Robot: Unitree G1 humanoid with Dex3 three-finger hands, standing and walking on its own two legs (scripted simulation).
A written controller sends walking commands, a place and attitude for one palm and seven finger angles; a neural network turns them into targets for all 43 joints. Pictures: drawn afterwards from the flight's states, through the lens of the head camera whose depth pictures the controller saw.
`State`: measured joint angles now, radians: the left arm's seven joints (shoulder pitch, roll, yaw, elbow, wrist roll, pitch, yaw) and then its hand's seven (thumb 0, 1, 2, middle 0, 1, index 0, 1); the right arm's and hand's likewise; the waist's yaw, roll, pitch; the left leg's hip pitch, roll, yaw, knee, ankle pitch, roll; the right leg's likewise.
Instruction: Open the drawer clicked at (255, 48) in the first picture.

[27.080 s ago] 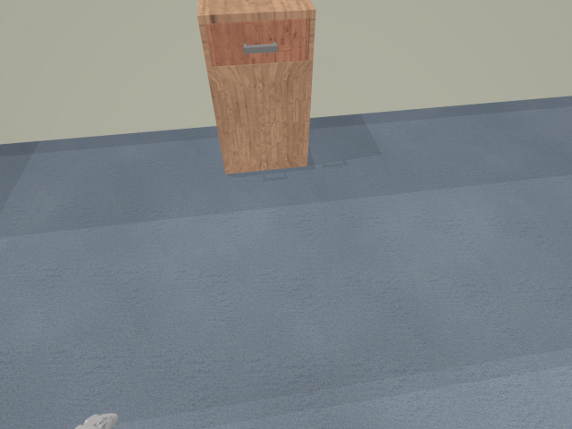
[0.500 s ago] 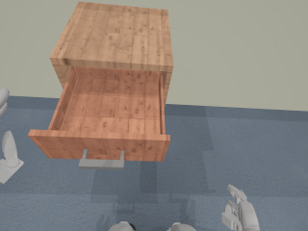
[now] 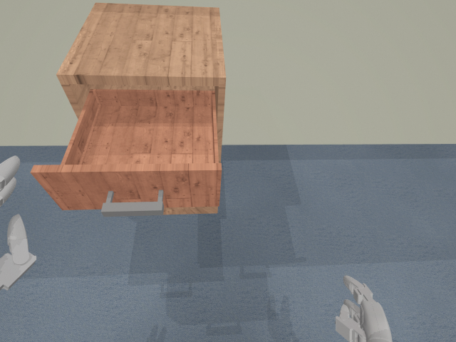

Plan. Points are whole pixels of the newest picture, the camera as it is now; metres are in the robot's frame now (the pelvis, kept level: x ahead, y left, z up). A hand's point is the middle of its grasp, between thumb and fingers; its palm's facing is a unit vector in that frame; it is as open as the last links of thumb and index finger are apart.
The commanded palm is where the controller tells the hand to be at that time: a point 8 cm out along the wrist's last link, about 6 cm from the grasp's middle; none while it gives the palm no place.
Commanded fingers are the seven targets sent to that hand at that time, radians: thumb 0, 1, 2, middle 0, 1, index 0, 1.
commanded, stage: stop stepping back and stand still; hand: left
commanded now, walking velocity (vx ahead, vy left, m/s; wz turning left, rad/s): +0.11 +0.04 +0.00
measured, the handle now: (134, 201) +0.42 +0.22 -0.09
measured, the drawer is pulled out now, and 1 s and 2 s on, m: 0.30 0.30 0.30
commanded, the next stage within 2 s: let the arm hang, fingers relaxed in 0.56 s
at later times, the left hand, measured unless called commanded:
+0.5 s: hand (2, 334) +0.12 +0.22 +0.17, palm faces +0.36 -0.80 -0.48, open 7.4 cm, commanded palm +0.06 +0.27 +0.19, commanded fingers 0.00 0.90 0.90 -0.20 -0.30 -0.20 -0.30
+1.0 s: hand out of the picture -0.03 +0.17 -0.17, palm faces +0.11 -0.98 -0.18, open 6.9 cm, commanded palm none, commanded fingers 0.00 0.90 0.90 -0.20 -0.30 -0.20 -0.30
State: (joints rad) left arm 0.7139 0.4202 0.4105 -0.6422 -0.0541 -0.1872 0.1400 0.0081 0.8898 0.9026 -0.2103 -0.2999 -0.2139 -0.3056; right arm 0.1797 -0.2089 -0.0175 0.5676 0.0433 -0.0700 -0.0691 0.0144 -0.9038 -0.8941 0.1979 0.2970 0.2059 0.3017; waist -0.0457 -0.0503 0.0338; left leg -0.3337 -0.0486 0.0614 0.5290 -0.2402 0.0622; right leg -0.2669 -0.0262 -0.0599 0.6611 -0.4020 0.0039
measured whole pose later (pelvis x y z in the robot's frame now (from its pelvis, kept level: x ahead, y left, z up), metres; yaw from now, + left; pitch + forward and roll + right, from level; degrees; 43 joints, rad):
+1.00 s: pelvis -0.06 -0.01 +0.01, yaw +4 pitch -1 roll +0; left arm 0.26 0.17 0.04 0.92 0.01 0.05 0.02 -0.02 1.01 0.90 -0.20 -0.30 -0.21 -0.30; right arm 0.23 -0.17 0.02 0.95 -0.02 0.03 -0.01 0.01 -0.91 -0.89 0.20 0.30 0.20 0.30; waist 0.00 -0.03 0.10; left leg -0.24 0.01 0.02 0.51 -0.25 0.01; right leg -0.23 -0.02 -0.12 0.49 -0.23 -0.02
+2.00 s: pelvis -0.05 -0.02 +0.01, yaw +3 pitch -2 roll +0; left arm 0.30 0.10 0.03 1.15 0.01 0.00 0.03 0.00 0.91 0.90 -0.19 -0.30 -0.20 -0.30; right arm 0.32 -0.10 -0.01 1.13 -0.01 0.01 -0.04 0.00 -0.91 -0.89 0.19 0.30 0.20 0.30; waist 0.00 0.02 0.08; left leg -0.17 0.03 0.03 0.43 -0.23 -0.02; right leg -0.18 0.00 -0.11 0.42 -0.21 -0.05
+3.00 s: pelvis -0.03 -0.03 +0.01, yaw +2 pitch -2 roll +0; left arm 0.29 0.10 0.03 1.15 0.01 0.00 0.03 0.00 0.91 0.90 -0.20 -0.30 -0.20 -0.30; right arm 0.30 -0.10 0.00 1.13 -0.01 0.01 -0.05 0.00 -0.91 -0.89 0.19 0.30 0.20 0.30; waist 0.00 0.02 0.08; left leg -0.13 0.04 0.03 0.40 -0.24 -0.03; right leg -0.15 0.01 -0.11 0.40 -0.23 -0.05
